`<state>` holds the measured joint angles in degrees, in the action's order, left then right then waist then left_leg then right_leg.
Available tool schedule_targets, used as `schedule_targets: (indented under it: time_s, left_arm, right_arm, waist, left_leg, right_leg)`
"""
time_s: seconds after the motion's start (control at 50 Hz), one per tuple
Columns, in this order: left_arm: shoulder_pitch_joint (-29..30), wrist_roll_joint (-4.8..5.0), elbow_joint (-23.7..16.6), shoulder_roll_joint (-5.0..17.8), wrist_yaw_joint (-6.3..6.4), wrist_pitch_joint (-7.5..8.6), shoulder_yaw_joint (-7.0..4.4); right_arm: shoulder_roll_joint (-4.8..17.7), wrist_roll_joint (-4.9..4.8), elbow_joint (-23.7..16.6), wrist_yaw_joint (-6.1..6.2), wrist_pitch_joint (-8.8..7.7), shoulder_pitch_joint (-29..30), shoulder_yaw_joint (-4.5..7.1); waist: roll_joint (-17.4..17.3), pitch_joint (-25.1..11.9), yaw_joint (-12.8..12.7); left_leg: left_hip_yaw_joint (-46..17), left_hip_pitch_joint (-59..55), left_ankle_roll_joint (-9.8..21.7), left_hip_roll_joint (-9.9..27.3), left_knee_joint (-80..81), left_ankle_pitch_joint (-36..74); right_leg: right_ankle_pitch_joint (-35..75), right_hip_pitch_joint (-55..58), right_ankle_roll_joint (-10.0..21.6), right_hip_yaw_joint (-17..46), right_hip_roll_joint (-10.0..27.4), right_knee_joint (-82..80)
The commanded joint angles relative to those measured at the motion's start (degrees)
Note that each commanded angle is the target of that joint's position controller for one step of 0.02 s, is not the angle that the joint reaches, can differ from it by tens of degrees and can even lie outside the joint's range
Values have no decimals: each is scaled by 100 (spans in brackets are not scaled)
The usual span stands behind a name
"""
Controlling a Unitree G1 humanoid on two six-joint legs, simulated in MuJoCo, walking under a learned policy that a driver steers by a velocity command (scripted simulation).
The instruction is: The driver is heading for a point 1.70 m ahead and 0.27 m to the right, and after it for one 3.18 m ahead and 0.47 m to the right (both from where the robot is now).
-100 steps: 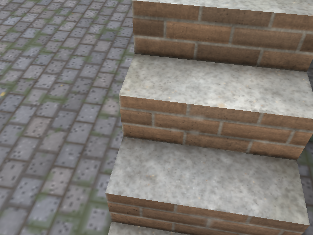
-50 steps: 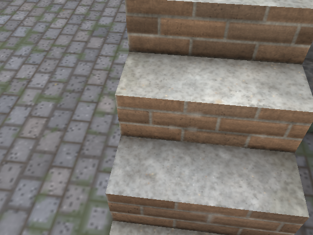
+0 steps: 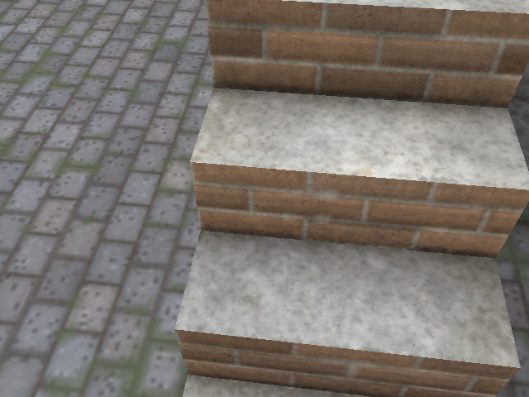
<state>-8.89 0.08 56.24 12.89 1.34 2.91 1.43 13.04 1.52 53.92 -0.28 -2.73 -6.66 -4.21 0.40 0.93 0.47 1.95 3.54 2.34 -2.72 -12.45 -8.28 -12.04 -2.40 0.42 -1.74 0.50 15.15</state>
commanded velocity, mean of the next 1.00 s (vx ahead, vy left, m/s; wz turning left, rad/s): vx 0.50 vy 0.00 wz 0.00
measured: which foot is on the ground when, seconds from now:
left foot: down 0.00-1.00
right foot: down 0.00-1.00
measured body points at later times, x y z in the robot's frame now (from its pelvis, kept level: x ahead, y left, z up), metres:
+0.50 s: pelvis +0.00 +0.00 +0.00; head +0.01 -0.01 +0.45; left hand +0.11 +0.24 -0.13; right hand +0.13 -0.24 -0.13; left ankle -0.02 +0.09 -0.75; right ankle -0.04 -0.11 -0.75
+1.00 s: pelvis +0.00 -0.01 +0.00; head +0.01 -0.01 +0.45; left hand +0.11 +0.24 -0.13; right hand +0.13 -0.24 -0.13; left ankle -0.02 +0.09 -0.75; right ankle -0.04 -0.11 -0.75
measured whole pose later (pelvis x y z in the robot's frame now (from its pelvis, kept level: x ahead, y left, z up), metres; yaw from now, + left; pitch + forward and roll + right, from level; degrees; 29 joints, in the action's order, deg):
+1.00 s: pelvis +0.00 -0.01 +0.00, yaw +0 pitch +0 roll +1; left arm -8.1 0.0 56.2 13.0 1.4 3.4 1.7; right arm 13.2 1.5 53.7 -0.3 -2.6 -6.3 -3.7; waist 0.3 0.7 0.4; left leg 1.7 3.2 1.5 -2.1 -11.3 -7.9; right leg -11.8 -2.2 0.9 -1.7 0.1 14.3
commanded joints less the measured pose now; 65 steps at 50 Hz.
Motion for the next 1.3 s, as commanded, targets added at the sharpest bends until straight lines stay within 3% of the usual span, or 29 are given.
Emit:
schedule_targets:
  time_s: [0.02, 1.3]
  left_arm:
    - [88, 1, -260, 600, 15, 62, -113]
    - [212, -10, -274, 634, 19, 110, -91]
  right_arm:
    - [556, -3, -308, 14, -67, 210, 115]
    - [571, -3, -344, 12, -46, 260, 166]
  waist:
    - [-6, -269, -2]
    - [6, -338, -7]
  left_leg:
    - [-630, -45, -41, 948, 104, 1168]
    - [-585, -115, -107, 994, 161, 1225]
  right_leg:
    - [1443, 30, 35, 513, 772, -88]
    - [1720, 89, 50, 538, 813, -145]
Velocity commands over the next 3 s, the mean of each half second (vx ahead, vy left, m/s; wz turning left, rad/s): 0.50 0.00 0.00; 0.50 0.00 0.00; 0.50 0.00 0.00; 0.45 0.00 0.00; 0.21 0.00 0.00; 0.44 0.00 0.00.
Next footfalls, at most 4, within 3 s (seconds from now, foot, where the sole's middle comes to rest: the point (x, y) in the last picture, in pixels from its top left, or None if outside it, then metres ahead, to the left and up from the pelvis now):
none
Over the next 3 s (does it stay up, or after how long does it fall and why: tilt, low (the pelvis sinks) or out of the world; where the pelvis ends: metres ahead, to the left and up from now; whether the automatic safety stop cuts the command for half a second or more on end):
stays up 0.01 -0.02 0.00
